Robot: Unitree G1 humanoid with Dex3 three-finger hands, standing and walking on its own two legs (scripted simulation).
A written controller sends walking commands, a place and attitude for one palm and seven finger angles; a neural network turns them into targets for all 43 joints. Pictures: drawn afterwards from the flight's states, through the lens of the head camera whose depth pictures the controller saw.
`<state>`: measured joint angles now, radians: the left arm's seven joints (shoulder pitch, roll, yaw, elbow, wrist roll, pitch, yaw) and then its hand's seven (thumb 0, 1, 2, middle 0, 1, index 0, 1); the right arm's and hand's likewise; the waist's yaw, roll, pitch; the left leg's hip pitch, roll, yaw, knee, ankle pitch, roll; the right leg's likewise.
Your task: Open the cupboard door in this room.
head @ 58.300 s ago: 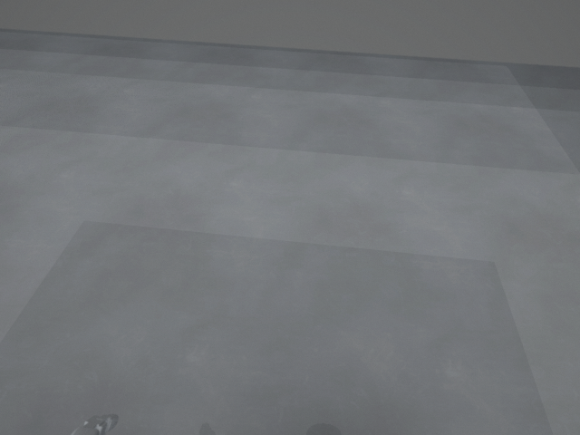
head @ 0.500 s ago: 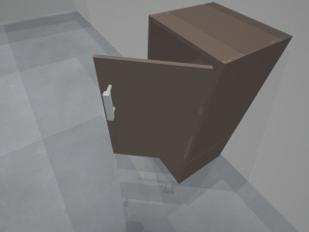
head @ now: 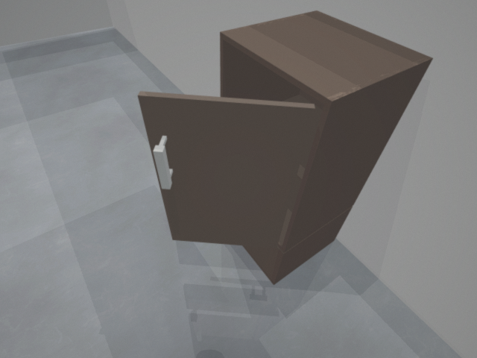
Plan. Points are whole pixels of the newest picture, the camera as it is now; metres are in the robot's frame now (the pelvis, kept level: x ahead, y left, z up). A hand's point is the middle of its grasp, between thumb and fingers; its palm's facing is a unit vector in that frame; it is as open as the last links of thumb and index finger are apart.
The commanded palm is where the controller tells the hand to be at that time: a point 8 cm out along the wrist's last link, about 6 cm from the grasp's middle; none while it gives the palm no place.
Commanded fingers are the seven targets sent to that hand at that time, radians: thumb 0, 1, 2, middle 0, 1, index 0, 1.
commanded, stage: come to a stop and stand still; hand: left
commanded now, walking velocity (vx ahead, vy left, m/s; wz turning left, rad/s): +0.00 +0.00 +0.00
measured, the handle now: (165, 162) +0.55 +0.22 -0.03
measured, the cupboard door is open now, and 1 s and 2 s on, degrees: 51 51 51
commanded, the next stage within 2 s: look again from close up in 0.40 s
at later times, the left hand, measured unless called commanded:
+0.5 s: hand out of the picture -0.05 +0.12 -0.18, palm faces +0.06 -0.99 -0.12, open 7.4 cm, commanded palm none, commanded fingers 0.00 0.90 0.90 -0.20 -0.30 -0.20 -0.30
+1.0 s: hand out of the picture +0.00 +0.19 -0.18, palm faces +0.07 -0.98 -0.19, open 7.4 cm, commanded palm none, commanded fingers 0.00 0.90 0.90 -0.20 -0.30 -0.20 -0.30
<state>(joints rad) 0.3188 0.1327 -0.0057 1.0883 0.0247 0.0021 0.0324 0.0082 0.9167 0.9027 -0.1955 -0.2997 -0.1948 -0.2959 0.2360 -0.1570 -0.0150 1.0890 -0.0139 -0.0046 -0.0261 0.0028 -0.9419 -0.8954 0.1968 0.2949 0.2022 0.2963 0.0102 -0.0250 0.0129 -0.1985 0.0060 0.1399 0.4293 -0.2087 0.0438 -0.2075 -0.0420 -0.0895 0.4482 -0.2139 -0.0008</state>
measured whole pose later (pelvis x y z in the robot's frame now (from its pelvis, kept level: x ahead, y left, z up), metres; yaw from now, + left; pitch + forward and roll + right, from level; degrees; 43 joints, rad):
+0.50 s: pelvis -0.01 -0.02 +0.00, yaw +1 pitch -1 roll +0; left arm 0.37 0.10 -0.01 1.12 0.02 -0.02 0.04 0.00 0.91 0.90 -0.20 -0.30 -0.19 -0.30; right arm 0.38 -0.06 0.01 1.16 -0.02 0.00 -0.02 0.00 -0.91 -0.90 0.20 0.29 0.20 0.30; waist 0.00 -0.03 0.01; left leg -0.22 0.02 0.11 0.42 -0.18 0.02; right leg -0.21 -0.02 -0.12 0.43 -0.20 -0.03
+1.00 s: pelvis -0.01 +0.02 -0.01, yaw +2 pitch -2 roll -1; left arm 0.33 0.16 0.01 1.00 0.03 -0.01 0.05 0.00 0.91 0.90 -0.19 -0.30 -0.19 -0.30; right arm 0.29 -0.16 -0.02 1.03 -0.02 -0.01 -0.02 0.01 -0.93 -0.90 0.20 0.29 0.20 0.30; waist 0.00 -0.01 -0.01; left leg -0.25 -0.01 0.12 0.51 -0.23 0.07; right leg -0.23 -0.06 -0.11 0.49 -0.22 0.02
